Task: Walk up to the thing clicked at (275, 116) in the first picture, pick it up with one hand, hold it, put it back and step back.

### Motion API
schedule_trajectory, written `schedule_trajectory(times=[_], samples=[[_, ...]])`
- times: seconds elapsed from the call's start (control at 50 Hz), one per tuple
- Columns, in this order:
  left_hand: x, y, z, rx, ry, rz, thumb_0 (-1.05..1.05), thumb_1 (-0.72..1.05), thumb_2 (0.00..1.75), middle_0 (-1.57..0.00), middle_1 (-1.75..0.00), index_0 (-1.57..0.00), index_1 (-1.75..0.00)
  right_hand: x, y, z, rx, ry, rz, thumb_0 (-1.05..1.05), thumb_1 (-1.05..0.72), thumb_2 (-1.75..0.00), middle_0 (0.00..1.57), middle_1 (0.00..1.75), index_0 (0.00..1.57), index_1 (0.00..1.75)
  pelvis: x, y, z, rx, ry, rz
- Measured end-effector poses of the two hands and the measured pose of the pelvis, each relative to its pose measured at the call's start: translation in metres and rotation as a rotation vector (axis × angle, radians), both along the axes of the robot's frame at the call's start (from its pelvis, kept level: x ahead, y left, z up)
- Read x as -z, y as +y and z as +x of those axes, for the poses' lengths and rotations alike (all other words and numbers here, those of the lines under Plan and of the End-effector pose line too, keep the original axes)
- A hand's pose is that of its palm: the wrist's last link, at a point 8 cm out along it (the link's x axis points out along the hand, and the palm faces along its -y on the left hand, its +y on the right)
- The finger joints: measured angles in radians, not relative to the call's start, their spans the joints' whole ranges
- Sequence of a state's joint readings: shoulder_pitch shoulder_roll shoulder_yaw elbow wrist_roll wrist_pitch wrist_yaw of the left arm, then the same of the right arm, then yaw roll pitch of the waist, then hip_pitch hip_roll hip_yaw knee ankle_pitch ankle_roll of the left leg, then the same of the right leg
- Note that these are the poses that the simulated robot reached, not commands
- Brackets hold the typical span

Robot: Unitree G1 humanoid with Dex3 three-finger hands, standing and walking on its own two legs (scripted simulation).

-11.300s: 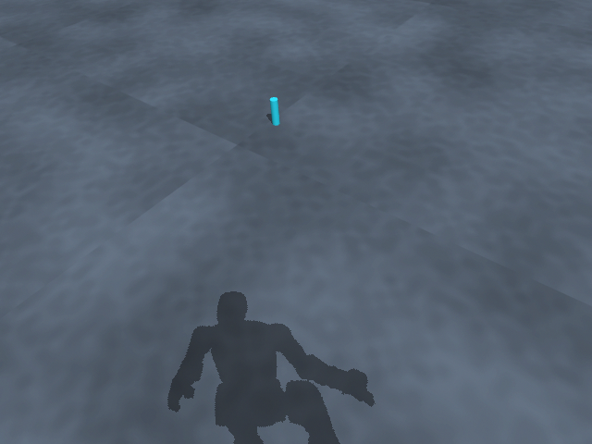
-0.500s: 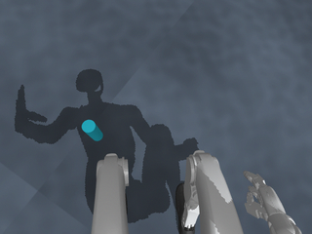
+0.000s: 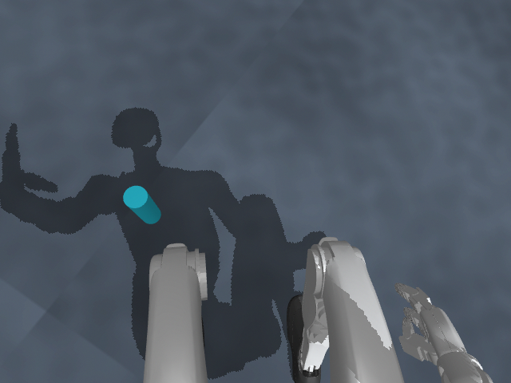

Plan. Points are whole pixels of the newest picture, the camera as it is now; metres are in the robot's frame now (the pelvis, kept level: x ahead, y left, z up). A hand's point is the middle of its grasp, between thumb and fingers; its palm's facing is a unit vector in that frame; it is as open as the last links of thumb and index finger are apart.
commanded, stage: go down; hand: left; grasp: from the side
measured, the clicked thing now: (144, 206) +0.43 +0.25 -0.32
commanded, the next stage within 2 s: approach in 0.46 s
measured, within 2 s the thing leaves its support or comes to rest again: neither
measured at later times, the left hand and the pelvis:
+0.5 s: hand out of the picture +0.34 +0.43 -0.02, palm faces +0.22 -0.97 -0.11, open 17.5 cm; pelvis +0.00 +0.00 -0.02, yaw +0 degrees
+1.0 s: hand (36, 222) +0.36 +0.38 -0.16, palm faces +0.18 -0.98 +0.02, open 17.5 cm; pelvis -0.01 +0.00 -0.08, yaw -4 degrees
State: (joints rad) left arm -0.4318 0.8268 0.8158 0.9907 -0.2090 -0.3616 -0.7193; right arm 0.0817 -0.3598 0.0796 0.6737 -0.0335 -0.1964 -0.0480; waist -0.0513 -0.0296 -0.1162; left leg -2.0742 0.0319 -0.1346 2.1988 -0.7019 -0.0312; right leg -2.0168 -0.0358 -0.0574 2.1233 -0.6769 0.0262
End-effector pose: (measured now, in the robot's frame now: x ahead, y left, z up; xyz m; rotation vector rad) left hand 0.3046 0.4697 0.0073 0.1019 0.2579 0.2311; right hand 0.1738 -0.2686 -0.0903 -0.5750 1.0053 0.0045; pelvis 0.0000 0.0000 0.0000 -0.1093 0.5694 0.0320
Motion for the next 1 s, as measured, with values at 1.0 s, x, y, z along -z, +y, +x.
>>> schedule_trajectory(times=[1.0], samples=[[0.162,-0.039,0.027,0.043,-0.137,-0.124,-0.02,-0.57,0.04,-0.08,-0.09,-0.05,-0.11,0.051,0.002,-0.005,-0.162,0.078,-0.116,0.0,-0.9,-0.9,0.2,0.3,0.2,0.3,0.081,0.005,-0.009,0.04,-0.121,-0.047]])
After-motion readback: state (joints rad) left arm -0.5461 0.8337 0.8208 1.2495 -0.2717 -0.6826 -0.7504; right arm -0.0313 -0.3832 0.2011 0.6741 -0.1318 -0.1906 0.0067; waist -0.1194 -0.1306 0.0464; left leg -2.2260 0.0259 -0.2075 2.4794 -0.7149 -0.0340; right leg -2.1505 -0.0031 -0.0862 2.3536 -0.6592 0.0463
